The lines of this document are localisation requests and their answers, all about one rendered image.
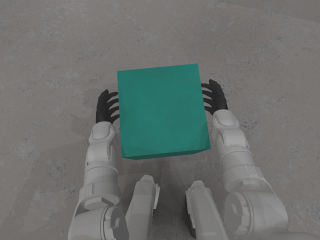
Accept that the carton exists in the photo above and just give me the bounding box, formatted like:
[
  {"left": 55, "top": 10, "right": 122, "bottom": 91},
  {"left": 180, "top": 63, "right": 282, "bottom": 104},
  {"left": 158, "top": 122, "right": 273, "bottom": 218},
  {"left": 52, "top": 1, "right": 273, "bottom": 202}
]
[{"left": 117, "top": 63, "right": 211, "bottom": 160}]

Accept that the robot right upper arm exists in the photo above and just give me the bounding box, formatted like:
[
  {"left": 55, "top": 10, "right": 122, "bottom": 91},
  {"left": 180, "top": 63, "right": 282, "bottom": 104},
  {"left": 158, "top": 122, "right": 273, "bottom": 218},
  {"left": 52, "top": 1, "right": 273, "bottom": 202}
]
[{"left": 224, "top": 189, "right": 320, "bottom": 240}]

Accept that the right robot forearm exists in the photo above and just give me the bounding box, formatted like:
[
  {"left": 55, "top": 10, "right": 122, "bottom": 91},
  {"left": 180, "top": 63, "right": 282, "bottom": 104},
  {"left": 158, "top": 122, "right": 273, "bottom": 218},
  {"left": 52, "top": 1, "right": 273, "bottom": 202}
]
[{"left": 210, "top": 109, "right": 288, "bottom": 226}]

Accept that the robot shin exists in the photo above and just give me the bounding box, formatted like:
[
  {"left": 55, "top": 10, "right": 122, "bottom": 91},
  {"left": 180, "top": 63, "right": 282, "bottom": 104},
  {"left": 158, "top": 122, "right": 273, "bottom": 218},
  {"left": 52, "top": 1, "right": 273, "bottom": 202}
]
[
  {"left": 190, "top": 180, "right": 212, "bottom": 229},
  {"left": 134, "top": 175, "right": 155, "bottom": 191}
]

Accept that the left robot forearm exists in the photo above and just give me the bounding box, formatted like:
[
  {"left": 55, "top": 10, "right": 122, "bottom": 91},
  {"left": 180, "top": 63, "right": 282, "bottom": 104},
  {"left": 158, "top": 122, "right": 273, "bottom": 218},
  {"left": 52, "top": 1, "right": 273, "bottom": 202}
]
[{"left": 67, "top": 121, "right": 121, "bottom": 240}]

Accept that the right robot shin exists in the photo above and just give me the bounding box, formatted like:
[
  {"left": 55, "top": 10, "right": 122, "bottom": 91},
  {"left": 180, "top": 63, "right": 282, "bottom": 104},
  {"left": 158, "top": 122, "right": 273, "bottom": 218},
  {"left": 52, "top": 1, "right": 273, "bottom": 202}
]
[{"left": 190, "top": 180, "right": 212, "bottom": 229}]

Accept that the robot right hand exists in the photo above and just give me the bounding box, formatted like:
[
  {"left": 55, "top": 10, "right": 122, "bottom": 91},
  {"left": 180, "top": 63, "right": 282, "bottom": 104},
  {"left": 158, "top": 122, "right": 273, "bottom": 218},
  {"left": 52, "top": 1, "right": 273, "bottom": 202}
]
[{"left": 201, "top": 79, "right": 228, "bottom": 116}]

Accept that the left robot shin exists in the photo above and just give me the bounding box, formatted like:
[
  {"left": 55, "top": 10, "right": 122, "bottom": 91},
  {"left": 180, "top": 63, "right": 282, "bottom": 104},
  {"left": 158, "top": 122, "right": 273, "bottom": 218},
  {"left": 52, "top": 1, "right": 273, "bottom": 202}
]
[{"left": 134, "top": 175, "right": 155, "bottom": 191}]

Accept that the robot left hand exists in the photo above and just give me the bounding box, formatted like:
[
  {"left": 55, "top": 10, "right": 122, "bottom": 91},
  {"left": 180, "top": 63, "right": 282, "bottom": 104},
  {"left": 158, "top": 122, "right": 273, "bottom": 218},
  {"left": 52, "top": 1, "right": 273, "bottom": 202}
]
[{"left": 96, "top": 89, "right": 120, "bottom": 124}]

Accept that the robot left upper arm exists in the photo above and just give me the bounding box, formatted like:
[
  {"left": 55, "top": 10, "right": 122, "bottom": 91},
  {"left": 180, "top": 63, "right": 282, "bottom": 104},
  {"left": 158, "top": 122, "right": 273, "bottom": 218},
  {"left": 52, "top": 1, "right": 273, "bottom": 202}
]
[{"left": 68, "top": 205, "right": 129, "bottom": 240}]

